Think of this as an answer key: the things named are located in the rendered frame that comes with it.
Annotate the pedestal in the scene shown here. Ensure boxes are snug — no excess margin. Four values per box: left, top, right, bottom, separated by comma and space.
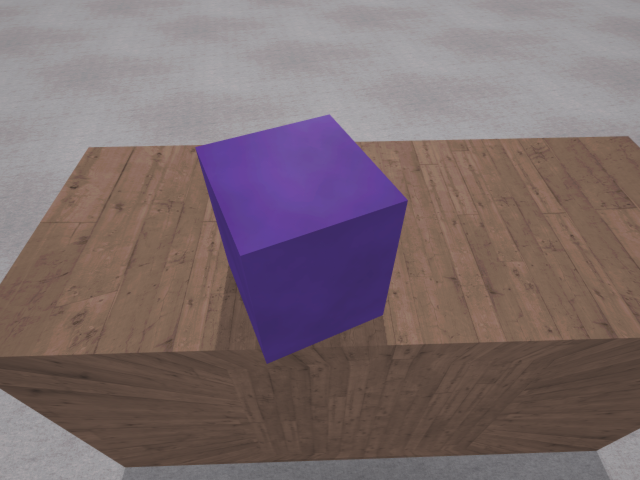
0, 136, 640, 467

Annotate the carton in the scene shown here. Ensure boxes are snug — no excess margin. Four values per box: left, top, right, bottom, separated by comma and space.
195, 114, 408, 364

